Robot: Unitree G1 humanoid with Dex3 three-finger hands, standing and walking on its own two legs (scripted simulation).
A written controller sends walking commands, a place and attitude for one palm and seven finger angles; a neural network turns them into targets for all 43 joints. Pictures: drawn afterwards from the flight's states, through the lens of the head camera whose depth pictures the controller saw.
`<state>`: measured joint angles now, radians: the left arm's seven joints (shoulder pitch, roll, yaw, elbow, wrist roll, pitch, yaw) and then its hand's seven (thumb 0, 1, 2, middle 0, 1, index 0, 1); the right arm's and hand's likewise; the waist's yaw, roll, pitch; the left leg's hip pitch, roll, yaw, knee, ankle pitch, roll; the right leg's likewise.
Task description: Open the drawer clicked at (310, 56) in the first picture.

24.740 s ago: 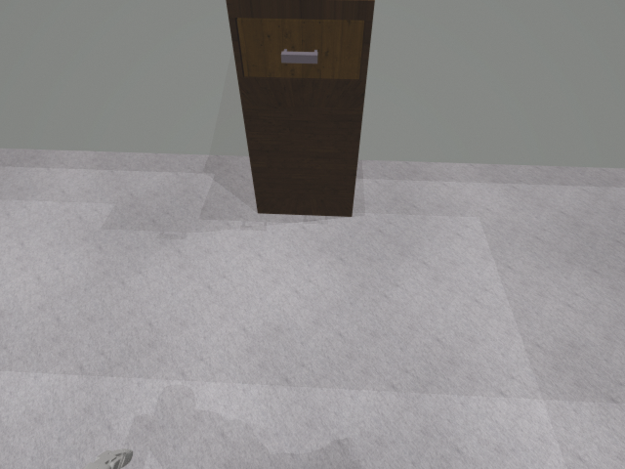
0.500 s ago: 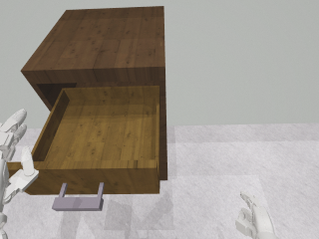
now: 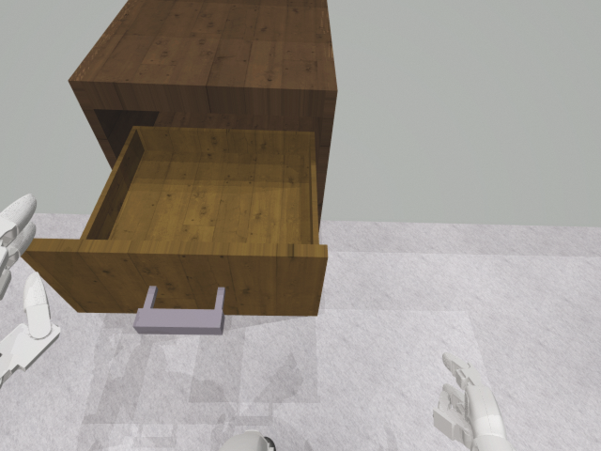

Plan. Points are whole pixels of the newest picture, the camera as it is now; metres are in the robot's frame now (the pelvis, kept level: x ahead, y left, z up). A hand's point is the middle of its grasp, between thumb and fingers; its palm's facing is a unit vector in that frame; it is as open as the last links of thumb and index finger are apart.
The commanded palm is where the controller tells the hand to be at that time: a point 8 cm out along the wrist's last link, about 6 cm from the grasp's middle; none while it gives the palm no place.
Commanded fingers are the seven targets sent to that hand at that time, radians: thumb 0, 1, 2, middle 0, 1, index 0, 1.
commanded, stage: step back with the hand held close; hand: left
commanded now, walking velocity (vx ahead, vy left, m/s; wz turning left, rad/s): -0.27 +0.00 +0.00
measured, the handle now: (183, 307) +0.30 +0.19 -0.01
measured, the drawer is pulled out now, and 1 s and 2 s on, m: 0.30 0.30 0.30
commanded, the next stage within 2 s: stop stepping back and stand still in 0.42 s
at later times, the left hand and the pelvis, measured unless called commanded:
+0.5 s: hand out of the picture +0.12 +0.26 +0.16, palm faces +0.38 -0.83 -0.41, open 7.4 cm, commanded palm +0.03 +0.29 +0.19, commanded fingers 0.00 0.90 0.90 -0.20 -0.30 -0.20 -0.30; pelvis -0.09 +0.01 +0.00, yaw +1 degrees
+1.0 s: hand out of the picture +0.03 +0.23 +0.14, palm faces +0.30 -0.85 -0.43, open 7.4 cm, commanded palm -0.03 +0.27 +0.19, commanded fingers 0.00 0.90 0.90 -0.20 -0.30 -0.20 -0.30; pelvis -0.17 +0.00 +0.01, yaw -1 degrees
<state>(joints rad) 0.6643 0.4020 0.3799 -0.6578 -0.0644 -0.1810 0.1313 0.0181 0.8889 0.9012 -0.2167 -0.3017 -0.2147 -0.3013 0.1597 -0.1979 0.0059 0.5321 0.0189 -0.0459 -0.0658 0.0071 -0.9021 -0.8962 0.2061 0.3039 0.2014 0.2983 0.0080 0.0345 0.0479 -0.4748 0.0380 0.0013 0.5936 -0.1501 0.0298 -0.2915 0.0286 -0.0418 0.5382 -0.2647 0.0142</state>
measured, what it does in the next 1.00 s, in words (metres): walks backwards: left foot, then right foot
